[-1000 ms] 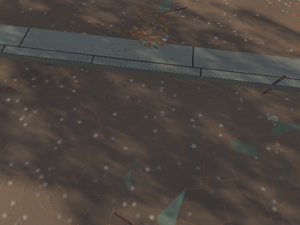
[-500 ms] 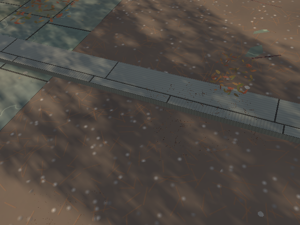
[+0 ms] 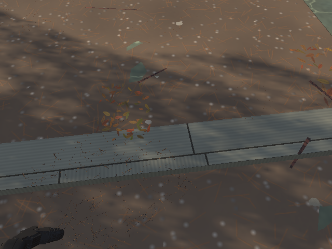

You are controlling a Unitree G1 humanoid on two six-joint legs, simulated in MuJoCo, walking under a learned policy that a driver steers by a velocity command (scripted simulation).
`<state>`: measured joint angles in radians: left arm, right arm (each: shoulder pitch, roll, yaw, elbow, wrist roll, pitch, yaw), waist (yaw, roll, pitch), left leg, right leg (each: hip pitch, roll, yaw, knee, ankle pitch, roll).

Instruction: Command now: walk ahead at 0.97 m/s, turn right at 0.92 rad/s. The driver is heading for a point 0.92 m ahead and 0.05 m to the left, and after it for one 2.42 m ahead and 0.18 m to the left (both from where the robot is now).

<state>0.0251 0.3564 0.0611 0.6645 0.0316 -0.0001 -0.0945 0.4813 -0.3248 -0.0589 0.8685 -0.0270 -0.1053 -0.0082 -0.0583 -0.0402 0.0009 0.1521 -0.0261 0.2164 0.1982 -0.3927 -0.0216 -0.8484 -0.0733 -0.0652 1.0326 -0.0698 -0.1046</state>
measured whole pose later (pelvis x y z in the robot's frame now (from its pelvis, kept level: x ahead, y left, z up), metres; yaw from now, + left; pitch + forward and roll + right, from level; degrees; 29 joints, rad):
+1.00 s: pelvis +0.89 -0.07 +0.03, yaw +17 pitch +1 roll -2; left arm 0.29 0.30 0.01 0.69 0.04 -0.06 0.03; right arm 0.19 -0.36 -0.07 0.67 -0.04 -0.02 0.04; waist 0.02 0.04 -0.03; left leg -0.54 -0.08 -0.05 1.29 -0.37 0.11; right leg -0.35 -0.05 -0.05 0.67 -0.34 0.04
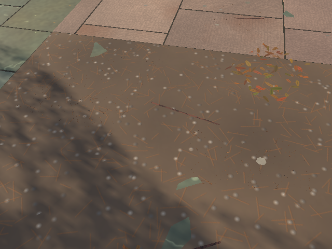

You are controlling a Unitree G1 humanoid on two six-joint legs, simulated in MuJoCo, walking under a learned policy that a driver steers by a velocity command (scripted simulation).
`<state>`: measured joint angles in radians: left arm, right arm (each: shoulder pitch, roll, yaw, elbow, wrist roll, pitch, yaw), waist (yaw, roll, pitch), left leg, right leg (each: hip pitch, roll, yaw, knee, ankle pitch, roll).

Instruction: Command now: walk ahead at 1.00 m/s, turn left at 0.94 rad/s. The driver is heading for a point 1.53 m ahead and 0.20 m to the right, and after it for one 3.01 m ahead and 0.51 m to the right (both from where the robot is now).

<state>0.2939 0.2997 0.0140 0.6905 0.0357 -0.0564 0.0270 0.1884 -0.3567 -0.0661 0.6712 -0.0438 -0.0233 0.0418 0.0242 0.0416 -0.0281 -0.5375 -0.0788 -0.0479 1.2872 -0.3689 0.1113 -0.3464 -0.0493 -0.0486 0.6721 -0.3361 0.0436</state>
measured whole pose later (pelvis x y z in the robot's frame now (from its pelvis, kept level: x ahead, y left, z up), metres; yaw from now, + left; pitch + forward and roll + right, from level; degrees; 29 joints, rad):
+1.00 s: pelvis +0.91 +0.06 +0.02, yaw -19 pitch +1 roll -1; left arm 0.48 0.30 0.07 0.85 0.00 -0.05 -0.01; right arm 0.00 -0.23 0.04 0.56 -0.06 -0.06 0.01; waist 0.08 0.00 0.03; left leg -0.72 0.14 -0.11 0.94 -0.17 -0.06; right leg -0.09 0.23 0.12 0.37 -0.26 -0.18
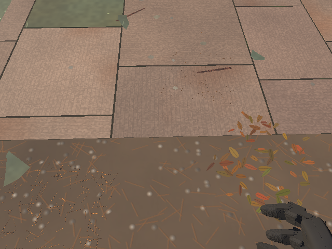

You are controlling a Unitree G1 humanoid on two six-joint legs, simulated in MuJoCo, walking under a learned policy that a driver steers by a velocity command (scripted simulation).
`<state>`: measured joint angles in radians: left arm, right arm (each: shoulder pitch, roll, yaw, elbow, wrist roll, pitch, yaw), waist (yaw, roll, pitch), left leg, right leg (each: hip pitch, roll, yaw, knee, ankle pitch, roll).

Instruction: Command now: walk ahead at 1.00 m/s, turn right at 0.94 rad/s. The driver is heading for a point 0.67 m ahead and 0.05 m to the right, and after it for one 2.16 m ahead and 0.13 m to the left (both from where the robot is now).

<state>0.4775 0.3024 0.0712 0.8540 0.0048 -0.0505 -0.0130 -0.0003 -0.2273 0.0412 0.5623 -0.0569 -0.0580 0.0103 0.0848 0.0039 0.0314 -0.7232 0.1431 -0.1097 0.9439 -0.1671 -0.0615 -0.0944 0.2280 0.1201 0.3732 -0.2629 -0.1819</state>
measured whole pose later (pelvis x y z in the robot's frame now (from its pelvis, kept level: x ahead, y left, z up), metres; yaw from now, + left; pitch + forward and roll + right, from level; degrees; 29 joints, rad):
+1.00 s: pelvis +0.44 +0.03 +0.00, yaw -25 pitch +1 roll -2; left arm 0.19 0.28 0.05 0.70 0.03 0.02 0.01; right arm 0.36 -0.28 -0.05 0.75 0.00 0.05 0.06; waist -0.04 -0.02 -0.06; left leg -0.19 0.02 0.09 0.57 -0.47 0.12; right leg -0.33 -0.04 -0.22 0.54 -0.29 -0.03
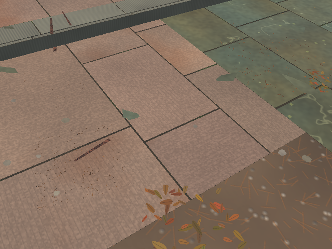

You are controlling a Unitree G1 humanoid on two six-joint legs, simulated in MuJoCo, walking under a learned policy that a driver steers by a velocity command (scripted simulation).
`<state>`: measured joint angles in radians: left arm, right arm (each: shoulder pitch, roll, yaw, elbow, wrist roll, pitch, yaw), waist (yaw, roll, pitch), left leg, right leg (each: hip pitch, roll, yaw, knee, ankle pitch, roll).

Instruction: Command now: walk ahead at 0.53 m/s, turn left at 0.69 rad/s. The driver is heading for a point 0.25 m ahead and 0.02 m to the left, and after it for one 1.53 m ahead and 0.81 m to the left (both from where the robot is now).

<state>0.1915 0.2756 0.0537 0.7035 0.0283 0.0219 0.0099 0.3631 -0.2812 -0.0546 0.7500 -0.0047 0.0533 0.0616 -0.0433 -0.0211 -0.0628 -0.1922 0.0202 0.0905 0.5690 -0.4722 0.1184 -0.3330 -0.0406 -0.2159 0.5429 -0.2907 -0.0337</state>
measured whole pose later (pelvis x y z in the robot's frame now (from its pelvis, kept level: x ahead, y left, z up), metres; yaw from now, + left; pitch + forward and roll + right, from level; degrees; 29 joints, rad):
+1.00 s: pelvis +0.16 +0.07 +0.01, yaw +46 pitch -1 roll -1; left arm 0.29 0.29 0.05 0.74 0.01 0.07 -0.02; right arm 0.12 -0.22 0.00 0.63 -0.03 0.04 -0.01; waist 0.04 -0.04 0.06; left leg -0.22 -0.01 0.07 0.47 -0.24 0.06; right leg -0.44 -0.03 -0.04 0.96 -0.39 0.04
